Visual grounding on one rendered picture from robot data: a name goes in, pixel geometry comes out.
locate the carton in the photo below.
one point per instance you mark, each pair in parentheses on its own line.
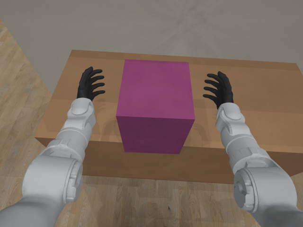
(155,110)

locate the robot right forearm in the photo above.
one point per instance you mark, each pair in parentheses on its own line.
(238,141)

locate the robot left forearm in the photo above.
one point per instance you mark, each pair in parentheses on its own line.
(74,136)

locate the robot left hand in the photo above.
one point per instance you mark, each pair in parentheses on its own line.
(85,89)

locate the robot right upper arm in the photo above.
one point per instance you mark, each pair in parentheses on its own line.
(268,194)

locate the robot left upper arm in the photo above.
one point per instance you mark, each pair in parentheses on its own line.
(51,183)

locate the pedestal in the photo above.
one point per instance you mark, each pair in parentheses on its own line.
(269,95)

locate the robot right hand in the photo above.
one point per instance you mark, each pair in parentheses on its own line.
(223,92)

